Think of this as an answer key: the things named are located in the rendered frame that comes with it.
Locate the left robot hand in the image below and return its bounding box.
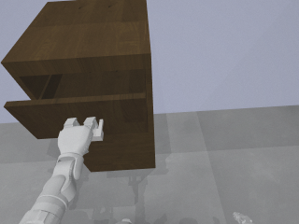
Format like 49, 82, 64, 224
58, 117, 99, 157

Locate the drawer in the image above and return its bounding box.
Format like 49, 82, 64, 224
4, 69, 149, 139

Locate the robot left shin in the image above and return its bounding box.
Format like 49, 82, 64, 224
121, 218, 132, 223

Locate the handle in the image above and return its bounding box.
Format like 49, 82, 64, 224
58, 119, 104, 142

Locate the cabinet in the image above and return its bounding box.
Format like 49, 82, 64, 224
1, 0, 156, 173

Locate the right robot hand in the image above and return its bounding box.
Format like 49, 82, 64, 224
233, 212, 255, 224

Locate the robot left forearm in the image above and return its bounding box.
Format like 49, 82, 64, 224
19, 152, 84, 224

